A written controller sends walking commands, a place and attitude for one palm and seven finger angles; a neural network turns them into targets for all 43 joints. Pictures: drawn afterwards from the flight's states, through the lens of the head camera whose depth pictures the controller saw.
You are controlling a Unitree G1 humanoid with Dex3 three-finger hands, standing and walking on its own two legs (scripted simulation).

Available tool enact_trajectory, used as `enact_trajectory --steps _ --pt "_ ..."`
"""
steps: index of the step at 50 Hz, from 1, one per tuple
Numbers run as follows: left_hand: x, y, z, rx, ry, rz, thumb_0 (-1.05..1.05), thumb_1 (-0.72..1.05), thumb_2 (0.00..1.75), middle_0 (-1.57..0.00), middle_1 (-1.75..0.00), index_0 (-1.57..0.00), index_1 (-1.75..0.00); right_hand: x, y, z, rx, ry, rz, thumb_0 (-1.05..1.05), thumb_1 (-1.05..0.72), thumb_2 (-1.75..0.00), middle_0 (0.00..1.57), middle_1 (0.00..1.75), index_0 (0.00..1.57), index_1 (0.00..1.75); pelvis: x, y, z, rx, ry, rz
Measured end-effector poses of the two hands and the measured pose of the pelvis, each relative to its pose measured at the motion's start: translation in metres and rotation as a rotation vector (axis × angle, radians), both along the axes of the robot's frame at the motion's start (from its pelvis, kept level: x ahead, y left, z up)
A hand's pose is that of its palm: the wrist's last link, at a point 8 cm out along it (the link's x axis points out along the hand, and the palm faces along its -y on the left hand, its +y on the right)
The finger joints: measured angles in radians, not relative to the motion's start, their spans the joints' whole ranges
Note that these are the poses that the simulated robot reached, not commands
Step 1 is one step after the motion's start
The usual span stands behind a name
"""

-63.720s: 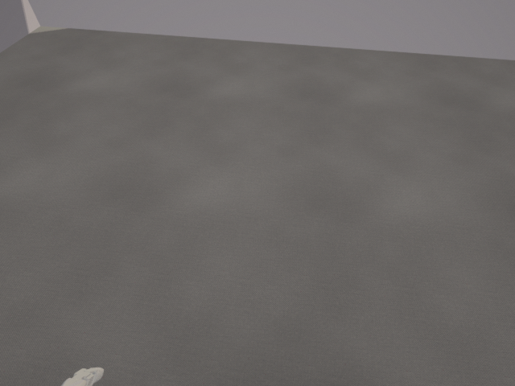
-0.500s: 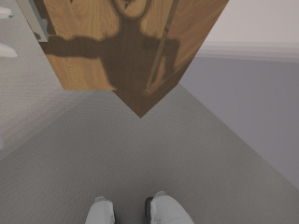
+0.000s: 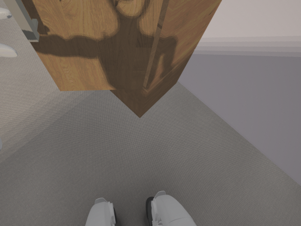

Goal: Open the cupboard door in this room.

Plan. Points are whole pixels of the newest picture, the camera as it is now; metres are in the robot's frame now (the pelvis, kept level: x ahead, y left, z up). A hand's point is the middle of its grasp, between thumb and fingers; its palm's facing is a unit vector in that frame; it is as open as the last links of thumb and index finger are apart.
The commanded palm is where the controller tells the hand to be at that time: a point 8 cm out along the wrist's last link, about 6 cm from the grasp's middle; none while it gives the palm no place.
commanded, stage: slide the fingers in behind the handle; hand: left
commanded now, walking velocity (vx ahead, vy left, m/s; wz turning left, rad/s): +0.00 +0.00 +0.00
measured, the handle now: (21, 6) +0.61 +0.21 +0.11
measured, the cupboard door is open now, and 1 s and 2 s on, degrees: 49 49 49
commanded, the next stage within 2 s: close the thumb around the handle in 1.42 s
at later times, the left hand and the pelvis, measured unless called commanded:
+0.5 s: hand (7, 25) +0.55 +0.23 +0.11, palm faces -0.05 -1.00 +0.00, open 14.0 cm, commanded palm +0.54 +0.26 +0.11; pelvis +0.00 +0.00 +0.00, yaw +0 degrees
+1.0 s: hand (28, 26) +0.55 +0.20 +0.11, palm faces -0.04 -1.00 +0.01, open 14.0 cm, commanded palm +0.54 +0.23 +0.11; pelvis +0.01 +0.00 +0.01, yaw +1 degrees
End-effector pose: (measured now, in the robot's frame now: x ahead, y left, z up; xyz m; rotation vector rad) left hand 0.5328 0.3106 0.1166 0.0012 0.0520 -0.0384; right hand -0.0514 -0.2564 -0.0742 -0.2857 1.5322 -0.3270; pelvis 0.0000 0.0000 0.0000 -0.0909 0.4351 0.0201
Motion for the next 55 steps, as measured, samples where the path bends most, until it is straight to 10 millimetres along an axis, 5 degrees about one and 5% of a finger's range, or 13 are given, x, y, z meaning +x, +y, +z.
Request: enact_trajectory --steps 55 --pt "0.003 -0.064 -0.009 -0.01 0.007 0.012 -0.01 -0.5 0.3 -0.3 -1.2 -0.31 -1.2 0.013 -0.002 -0.006 0.048 -0.066 0.009 0.0 -0.91 -0.9 0.2 0.3 0.21 0.3 0.004 -0.004 0.005 0.019 -0.032 0.002"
